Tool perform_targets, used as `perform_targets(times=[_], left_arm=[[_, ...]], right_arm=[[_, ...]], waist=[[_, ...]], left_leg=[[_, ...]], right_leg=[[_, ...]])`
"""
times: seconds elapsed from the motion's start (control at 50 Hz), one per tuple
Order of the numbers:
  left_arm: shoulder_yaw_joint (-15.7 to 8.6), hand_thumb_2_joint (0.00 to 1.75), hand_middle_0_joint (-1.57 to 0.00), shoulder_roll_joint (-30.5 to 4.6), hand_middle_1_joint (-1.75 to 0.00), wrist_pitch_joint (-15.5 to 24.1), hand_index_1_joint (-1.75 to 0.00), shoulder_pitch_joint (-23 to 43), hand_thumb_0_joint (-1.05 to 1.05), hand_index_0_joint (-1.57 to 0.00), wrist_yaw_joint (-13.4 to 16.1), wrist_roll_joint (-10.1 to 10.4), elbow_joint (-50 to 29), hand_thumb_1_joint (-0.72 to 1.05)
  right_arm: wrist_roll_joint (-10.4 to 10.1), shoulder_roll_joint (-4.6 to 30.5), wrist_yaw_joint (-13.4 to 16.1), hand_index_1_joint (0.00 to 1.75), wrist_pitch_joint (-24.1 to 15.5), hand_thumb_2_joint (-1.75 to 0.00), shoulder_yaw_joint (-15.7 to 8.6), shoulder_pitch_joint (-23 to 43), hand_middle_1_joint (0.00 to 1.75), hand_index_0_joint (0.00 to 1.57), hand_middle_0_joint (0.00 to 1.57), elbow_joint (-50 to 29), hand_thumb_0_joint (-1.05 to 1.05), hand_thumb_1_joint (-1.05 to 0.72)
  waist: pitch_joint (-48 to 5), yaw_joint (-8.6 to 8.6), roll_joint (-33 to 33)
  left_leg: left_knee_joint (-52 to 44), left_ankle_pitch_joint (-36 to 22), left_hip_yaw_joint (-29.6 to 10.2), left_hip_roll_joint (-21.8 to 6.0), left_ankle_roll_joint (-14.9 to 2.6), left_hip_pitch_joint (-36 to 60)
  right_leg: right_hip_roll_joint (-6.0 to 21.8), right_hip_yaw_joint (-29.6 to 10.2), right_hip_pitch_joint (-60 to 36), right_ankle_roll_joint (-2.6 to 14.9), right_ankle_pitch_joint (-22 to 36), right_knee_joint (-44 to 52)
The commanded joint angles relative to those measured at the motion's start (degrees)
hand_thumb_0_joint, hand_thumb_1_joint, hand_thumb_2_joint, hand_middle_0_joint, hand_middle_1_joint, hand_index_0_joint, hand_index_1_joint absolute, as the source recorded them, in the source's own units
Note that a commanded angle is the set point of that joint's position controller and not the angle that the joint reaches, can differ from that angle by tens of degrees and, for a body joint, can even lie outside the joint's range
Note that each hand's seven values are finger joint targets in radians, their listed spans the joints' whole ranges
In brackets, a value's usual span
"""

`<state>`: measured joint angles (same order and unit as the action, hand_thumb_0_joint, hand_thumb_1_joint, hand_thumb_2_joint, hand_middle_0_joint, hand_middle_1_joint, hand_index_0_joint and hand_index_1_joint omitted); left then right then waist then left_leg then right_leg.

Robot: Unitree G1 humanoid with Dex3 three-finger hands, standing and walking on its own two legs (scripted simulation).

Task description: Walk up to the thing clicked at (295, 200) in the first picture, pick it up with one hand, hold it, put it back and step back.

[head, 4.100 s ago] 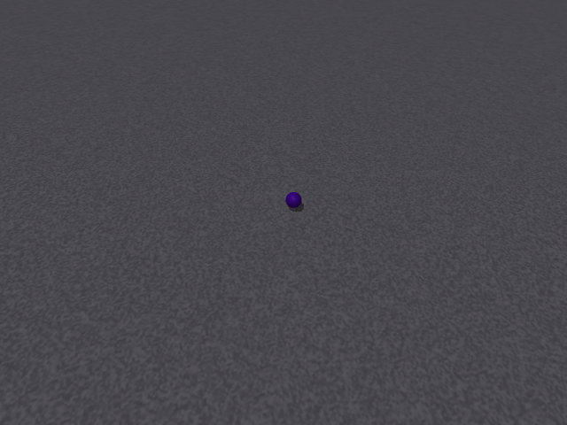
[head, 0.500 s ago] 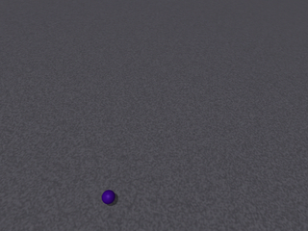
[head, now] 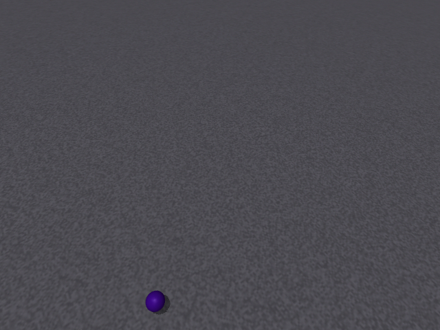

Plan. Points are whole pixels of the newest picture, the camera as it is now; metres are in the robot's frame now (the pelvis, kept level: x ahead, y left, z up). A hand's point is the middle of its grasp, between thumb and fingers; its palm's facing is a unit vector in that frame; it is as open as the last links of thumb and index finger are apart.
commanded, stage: walk up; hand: left
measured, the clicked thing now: (155, 301) +0.38 +0.26 -0.73
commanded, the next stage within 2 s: stand in 0.96 s
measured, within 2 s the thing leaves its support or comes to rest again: neither
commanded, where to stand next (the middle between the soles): +0.02 +0.01 m, yaw +1 degrees
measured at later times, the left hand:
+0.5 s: hand out of the picture +0.09 +0.25 -0.15, palm faces -0.03 -0.94 -0.33, open 7.3 cm
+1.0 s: hand out of the picture +0.10 +0.25 -0.15, palm faces -0.02 -0.94 -0.33, open 7.3 cm
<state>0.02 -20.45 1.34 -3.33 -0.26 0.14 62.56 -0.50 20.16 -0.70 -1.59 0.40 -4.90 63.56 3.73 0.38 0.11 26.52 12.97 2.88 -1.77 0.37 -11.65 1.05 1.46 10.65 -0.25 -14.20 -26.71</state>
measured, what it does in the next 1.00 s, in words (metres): stands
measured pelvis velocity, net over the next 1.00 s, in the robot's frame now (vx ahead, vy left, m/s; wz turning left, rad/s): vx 0.02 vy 0.01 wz -0.01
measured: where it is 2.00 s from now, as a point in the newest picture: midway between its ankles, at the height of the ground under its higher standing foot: outside the picture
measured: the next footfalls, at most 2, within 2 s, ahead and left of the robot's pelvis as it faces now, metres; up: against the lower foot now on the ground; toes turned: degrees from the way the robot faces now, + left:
none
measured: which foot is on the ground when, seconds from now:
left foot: down 0.00-1.00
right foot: down 0.00-1.00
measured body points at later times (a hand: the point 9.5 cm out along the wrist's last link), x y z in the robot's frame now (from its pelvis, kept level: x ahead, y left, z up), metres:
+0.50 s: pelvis +0.01 +0.00 +0.01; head +0.03 +0.00 +0.46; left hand +0.09 +0.30 -0.13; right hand +0.09 -0.30 -0.12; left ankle +0.01 +0.12 -0.74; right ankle +0.00 -0.12 -0.74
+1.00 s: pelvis +0.02 +0.01 +0.01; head +0.02 +0.01 +0.46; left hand +0.11 +0.30 -0.13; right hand +0.10 -0.30 -0.12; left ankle +0.01 +0.12 -0.74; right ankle +0.00 -0.12 -0.74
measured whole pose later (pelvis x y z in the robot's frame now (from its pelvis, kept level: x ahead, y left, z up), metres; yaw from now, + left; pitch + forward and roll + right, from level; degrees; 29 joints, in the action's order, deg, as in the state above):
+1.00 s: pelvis +0.02 +0.01 +0.01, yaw +0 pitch -2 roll +0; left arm -0.8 -19.6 0.4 -4.4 -0.2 -0.7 66.5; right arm 0.3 19.5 -0.2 -0.9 -0.7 -4.3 66.2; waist 2.3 0.5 0.4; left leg 18.0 10.1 3.6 -1.4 0.3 -5.7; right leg 1.1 1.0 4.4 -0.8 -10.6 -17.2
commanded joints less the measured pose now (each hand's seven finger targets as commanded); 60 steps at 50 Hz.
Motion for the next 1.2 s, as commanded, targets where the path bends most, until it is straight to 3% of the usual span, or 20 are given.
perform_targets(times=[0.0,0.26,0.48,0.92,0.96,1.18], left_arm=[[-2.3,0.9,-0.2,-12.1,-0.3,0.8,-0.3,2.6,0.0,-0.2,0.8,0.3,-1.1,0.9],[-2.5,0.9,-0.2,-11.8,-0.3,0.6,-0.3,4.3,0.0,-0.2,0.4,-0.4,1.1,0.9],[-2.8,0.9,-0.2,-11.4,-0.3,0.5,-0.3,2.8,0.0,-0.2,0.5,-0.5,1.4,0.9],[-2.9,0.9,-0.2,-10.9,-0.3,0.4,-0.3,2.4,0.0,-0.2,0.7,-0.9,0.6,0.9],[-2.8,0.9,-0.2,-11.4,-0.3,0.6,-0.3,1.6,0.0,-0.2,1.0,-0.4,0.1,0.9],[-2.3,0.9,-0.2,-11.3,-0.3,0.5,-0.3,1.1,0.0,-0.2,0.8,-0.6,-0.7,0.9]], right_arm=[[0.4,12.4,0.9,0.3,-0.9,-0.9,-2.3,2.5,0.3,0.2,0.2,-1.4,0.0,-0.9],[0.7,12.3,0.9,0.3,-0.6,-0.9,-2.4,4.8,0.3,0.2,0.2,0.0,0.0,-0.9],[0.8,12.4,1.0,0.3,-0.6,-0.9,-2.6,3.9,0.3,0.2,0.2,0.0,0.0,-0.9],[1.0,11.7,1.1,0.3,-0.3,-0.9,-3.2,3.0,0.3,0.2,0.2,-0.5,0.0,-0.9],[0.9,11.6,1.2,0.3,-0.3,-0.9,-3.0,4.1,0.3,0.2,0.2,-1.1,0.0,-0.9],[1.0,12.1,1.1,0.3,-0.2,-0.9,-2.8,3.7,0.3,0.2,0.2,-1.0,0.0,-0.9]], waist=[[-7.1,-0.4,-0.5],[-5.3,0.12,-1.0],[-7.7,-0.01,-0.6],[-5.6,0.34,-0.2],[-4.8,0.03,-0.5],[-7.1,0.16,-1.5]], left_leg=[[-6.6,-14.8,-5.6,-6.4,-2.04,4.6],[-10.4,-8.2,-4.8,-6.0,-1.18,5.7],[-10.1,-12.6,-4.8,-6.5,-1.39,8.0],[-11.1,-11.1,-4.8,-6.1,-1.38,7.7],[-11.2,-15.9,-5.6,-7.1,-0.84,7.4],[-11.4,-13.8,-5.3,-7.1,-0.89,8.7]], right_leg=[[6.3,-5.4,-3.3,1.72,13.9,6.0],[6.2,-5.9,-3.5,1.08,9.8,11.2],[6.2,-5.2,-5.3,0.91,13.1,11.3],[5.9,-5.0,-5.0,0.76,12.5,11.6],[6.8,-5.2,-5.5,0.77,15.4,11.5],[7.2,-5.3,-6.1,0.77,14.1,12.2]])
